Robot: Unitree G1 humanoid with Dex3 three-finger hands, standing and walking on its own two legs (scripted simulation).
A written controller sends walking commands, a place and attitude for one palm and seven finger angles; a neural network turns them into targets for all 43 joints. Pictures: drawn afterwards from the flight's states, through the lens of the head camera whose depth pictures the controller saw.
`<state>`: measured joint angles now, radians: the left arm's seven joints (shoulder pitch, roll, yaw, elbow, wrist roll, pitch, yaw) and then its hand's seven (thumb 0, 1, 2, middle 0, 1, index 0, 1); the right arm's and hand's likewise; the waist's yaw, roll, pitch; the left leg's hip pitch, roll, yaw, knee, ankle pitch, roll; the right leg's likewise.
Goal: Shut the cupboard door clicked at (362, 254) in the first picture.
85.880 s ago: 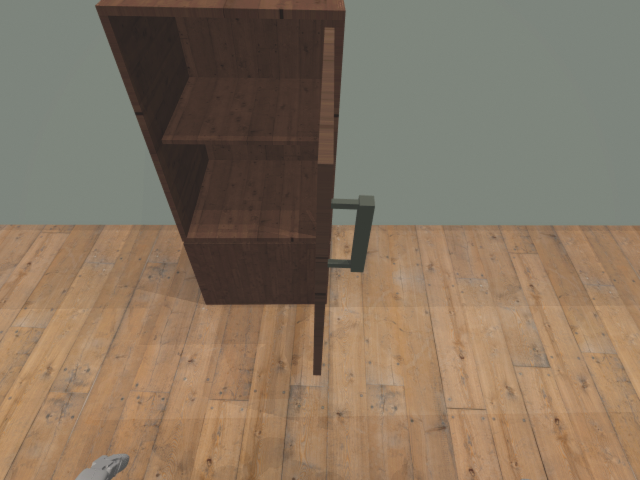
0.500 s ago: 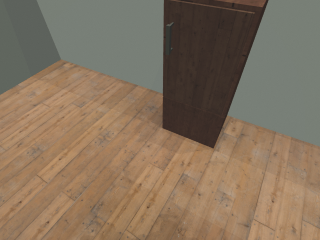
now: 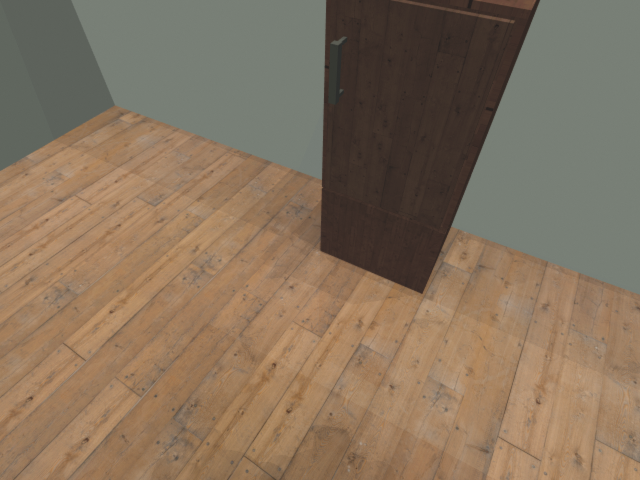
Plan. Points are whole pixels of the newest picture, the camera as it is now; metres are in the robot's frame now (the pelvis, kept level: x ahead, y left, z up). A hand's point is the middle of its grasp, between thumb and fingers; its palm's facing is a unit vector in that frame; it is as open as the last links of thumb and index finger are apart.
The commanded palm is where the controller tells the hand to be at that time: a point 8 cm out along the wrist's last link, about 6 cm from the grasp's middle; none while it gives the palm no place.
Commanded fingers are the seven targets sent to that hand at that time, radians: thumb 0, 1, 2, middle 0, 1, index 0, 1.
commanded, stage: look to check the result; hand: left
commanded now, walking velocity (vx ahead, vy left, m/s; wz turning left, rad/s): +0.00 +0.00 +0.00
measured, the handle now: (338, 70) +1.02 +0.00 +0.02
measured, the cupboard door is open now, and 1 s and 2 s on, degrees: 0 0 0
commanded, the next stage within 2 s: stand and wait in 0.34 s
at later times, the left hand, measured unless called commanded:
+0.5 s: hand out of the picture +0.06 +0.22 -0.16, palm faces -0.01 -0.95 -0.30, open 7.4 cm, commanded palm none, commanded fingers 0.00 0.90 0.90 -0.20 -0.30 -0.20 -0.30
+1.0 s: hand out of the picture +0.07 +0.21 -0.16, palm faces -0.01 -0.95 -0.30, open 7.4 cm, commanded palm none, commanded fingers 0.00 0.90 0.90 -0.20 -0.30 -0.20 -0.30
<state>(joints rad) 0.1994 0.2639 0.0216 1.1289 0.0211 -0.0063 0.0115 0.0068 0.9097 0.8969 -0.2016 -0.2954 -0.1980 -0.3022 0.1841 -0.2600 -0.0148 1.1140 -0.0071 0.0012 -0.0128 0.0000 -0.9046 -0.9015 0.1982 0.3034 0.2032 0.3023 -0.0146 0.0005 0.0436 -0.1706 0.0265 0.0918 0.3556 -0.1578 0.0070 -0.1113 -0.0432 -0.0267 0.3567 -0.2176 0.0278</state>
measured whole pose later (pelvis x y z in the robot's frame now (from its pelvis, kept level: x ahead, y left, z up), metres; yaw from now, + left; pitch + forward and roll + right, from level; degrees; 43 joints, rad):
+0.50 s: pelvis +0.02 -0.01 +0.00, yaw +1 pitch -1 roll +0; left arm 0.17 0.28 0.02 1.14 0.02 -0.01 0.01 0.01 0.91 0.90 -0.20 -0.30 -0.20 -0.30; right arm 0.13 -0.29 0.00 1.12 -0.01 0.00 -0.01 0.00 -0.90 -0.90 0.20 0.30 0.20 0.30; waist -0.01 0.00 0.04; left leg -0.13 0.04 0.08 0.32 -0.16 -0.01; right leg -0.06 -0.03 -0.04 0.31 -0.22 0.01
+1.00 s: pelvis +0.03 -0.02 +0.00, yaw +1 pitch -1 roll +0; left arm 0.17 0.28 0.02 1.14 0.02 -0.01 0.01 0.01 0.91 0.90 -0.20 -0.30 -0.20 -0.30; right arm 0.15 -0.28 0.00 1.12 -0.01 0.00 -0.01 0.00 -0.90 -0.90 0.20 0.30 0.20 0.30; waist -0.01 0.01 0.04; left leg -0.11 0.05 0.07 0.31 -0.18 -0.03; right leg -0.04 -0.02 -0.04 0.30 -0.24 0.00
